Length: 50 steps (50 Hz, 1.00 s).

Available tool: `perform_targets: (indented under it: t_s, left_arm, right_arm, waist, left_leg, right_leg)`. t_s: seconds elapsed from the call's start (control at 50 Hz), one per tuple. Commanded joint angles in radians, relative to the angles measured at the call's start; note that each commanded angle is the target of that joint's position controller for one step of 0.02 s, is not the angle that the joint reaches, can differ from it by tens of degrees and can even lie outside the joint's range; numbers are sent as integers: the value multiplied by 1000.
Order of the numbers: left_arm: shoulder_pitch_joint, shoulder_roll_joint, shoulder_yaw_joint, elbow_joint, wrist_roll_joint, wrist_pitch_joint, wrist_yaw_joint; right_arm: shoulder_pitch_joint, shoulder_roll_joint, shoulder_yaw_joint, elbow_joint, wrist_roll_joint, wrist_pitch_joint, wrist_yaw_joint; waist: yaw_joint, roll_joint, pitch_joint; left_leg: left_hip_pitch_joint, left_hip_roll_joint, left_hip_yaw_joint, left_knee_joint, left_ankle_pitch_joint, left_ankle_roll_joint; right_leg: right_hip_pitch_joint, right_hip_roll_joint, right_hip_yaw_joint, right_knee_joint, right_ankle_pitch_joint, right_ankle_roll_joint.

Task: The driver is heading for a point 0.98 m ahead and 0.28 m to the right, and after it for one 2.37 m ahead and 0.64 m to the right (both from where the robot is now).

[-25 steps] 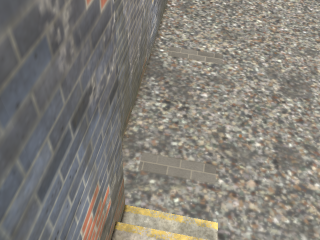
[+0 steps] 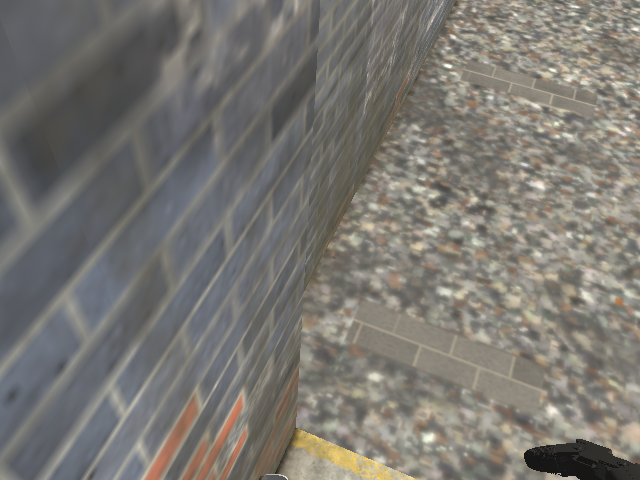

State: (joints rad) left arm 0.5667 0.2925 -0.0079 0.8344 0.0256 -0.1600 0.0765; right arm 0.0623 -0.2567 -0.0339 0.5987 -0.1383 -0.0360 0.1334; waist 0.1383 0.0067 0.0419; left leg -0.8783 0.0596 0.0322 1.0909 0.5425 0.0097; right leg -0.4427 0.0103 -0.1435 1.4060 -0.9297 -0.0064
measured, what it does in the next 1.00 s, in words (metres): goes down: left foot 0.22 m lower, then right foot 0.03 m lower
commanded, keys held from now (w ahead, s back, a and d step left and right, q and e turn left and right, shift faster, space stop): no key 0.48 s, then e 0.52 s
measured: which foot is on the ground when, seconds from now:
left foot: up 0.00-0.04, down 0.06-0.82, up 0.84-1.00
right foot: down 0.00-0.06, up 0.08-0.34, down 0.36-0.52, up 0.54-0.78, down 0.80-1.00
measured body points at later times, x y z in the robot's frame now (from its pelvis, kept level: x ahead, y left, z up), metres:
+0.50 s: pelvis +0.18 +0.00 -0.18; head +0.18 +0.03 +0.27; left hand +0.27 +0.23 -0.32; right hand +0.20 -0.21 -0.32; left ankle +0.12 +0.08 -0.80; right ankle +0.26 -0.21 -0.84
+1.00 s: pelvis +0.28 -0.12 -0.29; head +0.32 -0.12 +0.16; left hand +0.33 +0.17 -0.41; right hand +0.43 -0.36 -0.39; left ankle +0.30 +0.03 -0.68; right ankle +0.30 -0.15 -1.02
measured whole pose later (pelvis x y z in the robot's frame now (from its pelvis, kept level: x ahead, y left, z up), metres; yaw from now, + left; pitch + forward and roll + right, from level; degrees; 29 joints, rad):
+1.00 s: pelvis +0.28 -0.12 -0.29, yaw -7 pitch +3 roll +3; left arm 0.44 0.36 0.02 0.80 0.06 -0.08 -0.04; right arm 0.14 -0.21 0.01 0.67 -0.02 -0.05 0.05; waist 0.01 -0.07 0.01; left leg -1.09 0.00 -0.02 2.21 -0.40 -0.08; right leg -0.38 0.08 0.00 0.61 -0.27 -0.12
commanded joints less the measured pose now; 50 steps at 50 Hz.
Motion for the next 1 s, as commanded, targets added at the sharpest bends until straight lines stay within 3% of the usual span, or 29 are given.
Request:
perform_targets:
  t_s: [0.02,0.04,0.06,0.08,0.12,0.14,0.16,0.2,0.24,0.26,0.28,0.34,0.38,0.4,0.44,0.46,0.52,0.6,0.66,0.74,0.78,0.8,0.82,0.84,0.86,0.9,0.92,0.96,1.0]
  left_arm:
    - [-9,82,-7,-65,2,11,-23]
    - [-165,162,4,-66,93,32,-93]
    - [-113,207,41,-62,51,41,-143]
    - [84,86,8,-85,23,36,-184]
    - [-166,128,-25,-167,-19,29,-153]
    - [-207,66,-50,-221,-11,39,-117]
    - [-267,39,-57,-272,-30,43,-114]
    - [-5,47,-43,-120,-99,102,-155]
    - [12,11,-27,-73,-49,142,-196]
    - [21,52,1,-89,0,146,-205]
    - [-87,57,12,-118,16,136,-196]
    - [-294,0,14,-172,-25,86,-155]
    - [-221,-3,13,-101,-28,106,-163]
    - [-239,11,29,-97,-48,109,-169]
    - [-290,29,40,-108,-20,117,-163]
    - [-259,28,37,-81,-4,127,-179]
    - [-313,10,41,-63,-39,136,-189]
    - [-423,-32,29,-140,-5,140,-142]
    - [-436,-36,5,-141,-7,132,-90]
    - [-251,0,25,-73,30,117,-58]
    - [-55,50,51,-19,-1,77,-62]
    - [59,98,80,-3,-10,66,-55]
    - [124,147,115,10,44,75,-58]
    - [139,276,134,-42,46,63,-70]
    - [87,349,138,-78,68,55,-91]
    - [-55,308,109,-134,39,56,-134]
    - [-139,253,75,-125,38,55,-149]
    - [-161,129,20,-94,57,64,-137]
    - [-124,160,20,-117,27,56,-98]
  right_arm:
    - [217,121,43,-10,-18,30,62]
    - [568,62,7,89,-58,28,53]
    - [783,-131,-60,204,44,19,-2]
    - [692,-315,-86,115,81,10,-19]
    - [465,-246,-44,80,57,-56,2]
    - [409,-141,-5,86,78,-92,-8]
    - [324,-95,20,107,71,-111,-20]
    - [92,11,70,61,114,-101,-20]
    - [53,-110,58,119,94,-120,-44]
    - [49,-119,61,134,128,-128,-55]
    - [221,-37,77,223,109,-127,-80]
    - [461,8,67,351,106,-108,-68]
    - [448,76,86,350,119,-91,-59]
    - [423,108,98,347,129,-87,-53]
    - [287,58,85,347,125,-90,-55]
    - [217,62,83,305,130,-84,-86]
    - [186,51,72,319,108,-74,-96]
    - [305,-61,1,358,70,-42,-135]
    - [287,-95,-15,321,64,-30,-164]
    - [219,-92,4,262,52,-25,-150]
    - [116,-109,17,188,47,-19,-133]
    - [87,-98,29,187,19,-16,-97]
    - [148,-73,31,195,0,-15,-70]
    - [111,-14,35,97,31,-24,-61]
    - [116,-51,25,81,61,-28,-73]
    - [177,-29,29,6,111,-50,-93]
    - [243,-38,28,58,124,-37,-92]
    - [291,-44,12,60,132,-23,-79]
    - [221,-32,18,3,141,-12,-74]
  waist:
    - [-118,-105,93]
    - [-319,-94,14]
    - [-328,276,-137]
    - [-232,436,-527]
    - [-231,49,-353]
    - [-154,-114,-346]
    - [-71,-158,-167]
    - [63,-88,50]
    - [98,-12,-93]
    - [82,19,-128]
    - [-46,58,-109]
    - [-201,65,-107]
    - [-194,-21,-74]
    - [-176,5,-48]
    - [-125,80,-61]
    - [-120,4,-27]
    - [-136,25,-11]
    - [-238,54,-56]
    - [-280,68,-28]
    - [-228,111,-85]
    - [-139,31,-149]
    - [-55,-36,-220]
    - [-14,-148,-284]
    - [-52,-314,-309]
    - [-22,-216,-291]
    - [-89,-181,-279]
    - [-156,-39,-207]
    - [-261,-33,-119]
    - [-242,-106,-115]
  left_leg:
    - [771,27,16,-531,169,62]
    - [1136,-34,39,-238,144,104]
    - [1248,3,-61,-437,63,176]
    - [1492,187,-340,-256,376,387]
    - [1343,277,-459,-322,386,362]
    - [1103,300,-417,-291,340,366]
    - [848,240,-376,-374,164,255]
    - [85,246,-365,-441,-28,288]
    - [-96,157,-320,-411,-388,154]
    - [30,123,-248,-317,-354,121]
    - [269,156,-326,-196,-366,149]
    - [758,210,-512,-78,-206,207]
    - [646,170,-581,-71,-435,265]
    - [537,132,-494,-98,-582,202]
    - [361,47,-368,-102,-554,143]
    - [318,-2,-267,-81,-718,130]
    - [390,-18,-154,-105,-703,62]
    - [507,101,-286,-143,-552,213]
    - [561,166,-434,-132,-695,267]
    - [451,213,-377,53,-873,135]
    - [412,149,-203,309,-1019,63]
    - [309,68,-48,525,-960,26]
    - [139,-45,36,833,-1214,-39]
    - [-271,-122,66,1205,-1514,-120]
    - [-489,-147,31,1347,-1441,-146]
    - [-579,-59,-160,1327,-1177,-103]
    - [-446,-26,-189,1214,-1016,-74]
    - [-273,-8,-113,1154,-861,-72]
    - [-231,-26,-5,1122,-810,-95]
  right_leg:
    - [-511,-139,212,-176,-45,20]
    - [-686,-177,259,38,138,21]
    - [-536,-31,144,521,158,149]
    - [-660,46,282,945,40,137]
    - [-962,-9,250,962,46,167]
    - [-879,-92,317,624,349,196]
    - [-853,-130,276,434,458,189]
    - [-361,-202,337,6,783,255]
    - [19,-157,290,127,1040,226]
    - [-64,-130,281,31,1035,199]
    - [-278,-153,397,-94,1081,190]
    - [-628,-151,462,-316,771,204]
    - [-558,-171,502,-498,1013,228]
    - [-496,-150,460,-495,949,219]
    - [-337,-92,314,-404,888,201]
    - [-294,-94,334,-610,1063,191]
    - [-170,-63,263,-882,1112,179]
    - [-100,-44,220,-979,1058,167]
    - [-197,-97,259,-1093,1119,161]
    - [-58,-139,169,-998,1123,104]
    - [179,-105,74,-1118,1221,74]
    - [450,-57,-26,-1190,1378,53]
    - [709,-77,-5,-1134,1445,18]
    - [953,-201,271,-810,1881,-102]
    - [1018,-282,414,-779,2110,-127]
    - [768,-485,610,-775,1877,-261]
    - [513,-452,563,-827,1768,-219]
    - [204,-319,421,-825,1774,-122]
    - [96,-174,366,-826,1600,-22]
Keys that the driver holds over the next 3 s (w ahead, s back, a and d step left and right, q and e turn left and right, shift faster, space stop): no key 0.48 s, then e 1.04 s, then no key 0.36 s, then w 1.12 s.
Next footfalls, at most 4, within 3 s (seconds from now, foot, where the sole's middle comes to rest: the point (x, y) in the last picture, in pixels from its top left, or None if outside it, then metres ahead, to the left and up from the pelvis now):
0.06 left None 0.16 0.08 -0.84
0.36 right None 0.27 -0.20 -0.87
0.80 right None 0.34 -0.16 -1.06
1.80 left None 0.43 0.11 -1.06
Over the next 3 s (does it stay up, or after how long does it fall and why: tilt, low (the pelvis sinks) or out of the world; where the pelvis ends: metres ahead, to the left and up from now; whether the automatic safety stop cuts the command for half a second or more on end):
stays up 0.67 -0.18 -0.61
